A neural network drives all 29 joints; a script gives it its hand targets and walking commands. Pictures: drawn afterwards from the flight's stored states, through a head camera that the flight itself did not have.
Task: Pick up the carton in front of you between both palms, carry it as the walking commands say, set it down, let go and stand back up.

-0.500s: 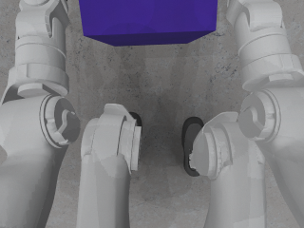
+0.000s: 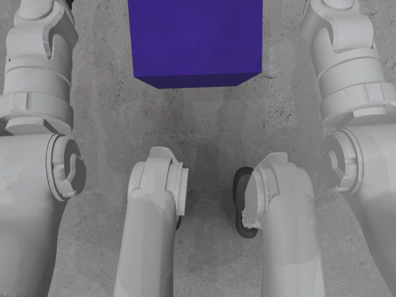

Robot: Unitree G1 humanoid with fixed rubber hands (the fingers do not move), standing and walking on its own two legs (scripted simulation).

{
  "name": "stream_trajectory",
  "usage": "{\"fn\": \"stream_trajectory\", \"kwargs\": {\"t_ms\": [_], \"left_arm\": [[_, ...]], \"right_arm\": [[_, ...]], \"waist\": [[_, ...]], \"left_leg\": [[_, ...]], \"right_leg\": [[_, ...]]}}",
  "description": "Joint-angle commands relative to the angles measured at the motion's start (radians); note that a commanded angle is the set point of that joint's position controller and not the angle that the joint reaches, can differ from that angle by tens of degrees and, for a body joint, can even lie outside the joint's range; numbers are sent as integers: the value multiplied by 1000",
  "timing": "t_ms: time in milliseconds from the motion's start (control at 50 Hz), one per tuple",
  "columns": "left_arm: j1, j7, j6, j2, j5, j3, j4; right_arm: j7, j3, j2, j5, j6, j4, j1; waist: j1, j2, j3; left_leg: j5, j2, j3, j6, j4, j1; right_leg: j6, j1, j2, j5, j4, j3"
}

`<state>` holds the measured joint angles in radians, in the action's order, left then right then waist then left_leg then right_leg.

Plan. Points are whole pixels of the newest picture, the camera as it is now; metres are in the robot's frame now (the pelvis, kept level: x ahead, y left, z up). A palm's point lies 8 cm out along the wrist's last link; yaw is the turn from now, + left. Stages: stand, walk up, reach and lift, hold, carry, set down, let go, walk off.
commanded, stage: set down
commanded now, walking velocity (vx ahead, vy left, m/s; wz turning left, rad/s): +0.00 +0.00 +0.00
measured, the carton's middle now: (195, 33) +0.55 +0.06 -0.28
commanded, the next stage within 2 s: let go in 0.76 s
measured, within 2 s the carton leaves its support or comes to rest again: neither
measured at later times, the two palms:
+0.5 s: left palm out of the picture +0.55 +0.27 +0.04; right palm out of the picture +0.59 -0.13 +0.03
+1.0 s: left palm out of the picture +0.51 +0.26 +0.15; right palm out of the picture +0.53 -0.15 +0.15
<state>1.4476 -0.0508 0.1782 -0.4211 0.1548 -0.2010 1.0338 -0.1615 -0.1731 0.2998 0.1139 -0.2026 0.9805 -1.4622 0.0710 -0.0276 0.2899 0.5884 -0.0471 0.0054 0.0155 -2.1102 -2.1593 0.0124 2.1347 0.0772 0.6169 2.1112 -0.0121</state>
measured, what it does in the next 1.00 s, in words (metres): rises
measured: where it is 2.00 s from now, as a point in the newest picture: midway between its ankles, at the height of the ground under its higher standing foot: (208, 211)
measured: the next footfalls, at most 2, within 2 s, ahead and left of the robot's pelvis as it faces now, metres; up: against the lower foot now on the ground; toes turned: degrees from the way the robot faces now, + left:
none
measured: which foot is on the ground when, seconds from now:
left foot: down 0.00-1.00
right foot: down 0.00-1.00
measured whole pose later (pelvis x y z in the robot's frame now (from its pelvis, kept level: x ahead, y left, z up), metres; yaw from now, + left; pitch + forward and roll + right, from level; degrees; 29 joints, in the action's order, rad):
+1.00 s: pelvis +0.05 +0.00 +0.27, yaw +0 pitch +43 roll -1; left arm 0.98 0.10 0.15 -0.31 -0.09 -0.33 0.83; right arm -0.09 -0.28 0.16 -0.11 -0.20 0.75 -0.97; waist 0.03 -0.03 -0.02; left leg 0.30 -0.04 -0.04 0.01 -1.01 -1.46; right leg 0.01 1.44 0.06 0.31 1.00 0.04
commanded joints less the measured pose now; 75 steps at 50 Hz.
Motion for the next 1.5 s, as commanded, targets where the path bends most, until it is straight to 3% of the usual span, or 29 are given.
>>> {"fn": "stream_trajectory", "kwargs": {"t_ms": [0, 120, 240, 340, 460, 540, 740, 820, 940, 1060, 1300, 1380, 1480], "left_arm": [[249, 22, -10, -78, -36, -24, -67], [214, 25, -20, -97, -75, -67, -87], [196, 22, 18, -165, -63, -92, -249], [130, 49, 42, -139, -52, -85, -233], [79, 73, 17, -95, -71, -88, -231], [38, 83, 2, -85, -96, -106, -230], [-30, 110, -31, -92, -156, -171, -201], [-142, 137, -35, -54, -199, -162, -210], [-426, 149, -53, -30, -270, -123, -367], [-645, 148, -99, 25, -224, -58, -453], [-1171, 134, -193, 117, -173, 19, -491], [-1326, 131, -213, 129, -162, 50, -537], [-1509, 126, -217, 121, -151, 78, -606]], "right_arm": [[19, -87, 102, -57, 8, -35, -231], [41, -91, 93, -71, 24, -47, -218], [26, -41, 114, -35, -17, -226, -226], [33, -42, 91, -39, -45, -253, -182], [50, -91, 79, -82, -19, -198, -63], [59, -105, 68, -103, -1, -208, -29], [72, -91, 3, -123, 12, -217, -7], [68, -135, -25, -194, 8, -211, 166], [69, -94, -54, -238, 31, -406, 451], [97, -25, -71, -188, 85, -466, 659], [138, 14, -71, -171, 197, -449, 1187], [154, 35, -62, -158, 221, -480, 1339], [178, 69, -41, -140, 232, -553, 1486]], "waist": [[-13, 59, -1147], [16, 45, -1239], [48, -12, -1535], [39, -15, -1449], [7, 41, -1413], [8, 53, -1408], [24, -27, -1326], [-10, 3, -1357], [3, 51, -1365], [-6, 42, -1153], [-35, 62, -956], [-48, 61, -863], [-48, 30, -713]], "left_leg": [[-298, 9, 6, -34, 293, 599], [-383, 4, 9, -39, 382, 679], [-521, -8, 20, -31, 492, 879], [-540, -9, 15, -34, 587, 898], [-649, -4, -7, -51, 694, 1041], [-706, -4, -10, -54, 777, 1119], [-619, -8, 6, -35, 1007, 1066], [-633, -6, 9, -38, 1079, 1184], [-753, 3, -4, -36, 1182, 1475], [-720, 21, -44, -28, 1285, 1579], [-991, 51, -101, -31, 1414, 1843], [-968, 50, -103, -37, 1480, 1898], [-796, 30, -67, -46, 1590, 1930]], "right_leg": [[-10, -437, 12, -207, -259, -43], [-1, -475, 18, -257, -347, -46], [8, -721, 35, -376, -468, -46], [14, -746, 35, -394, -561, -42], [18, -715, 36, -441, -688, -35], [22, -751, 34, -475, -785, -28], [35, -1073, 4, -531, -999, 18], [40, -1148, 1, -558, -1079, 16], [36, -1261, 0, -615, -1204, 17], [22, -1288, -18, -559, -1306, 21], [8, -1442, -27, -724, -1460, 54], [-1, -1564, -34, -735, -1526, 63], [-1, -1793, -51, -711, -1619, 68]]}}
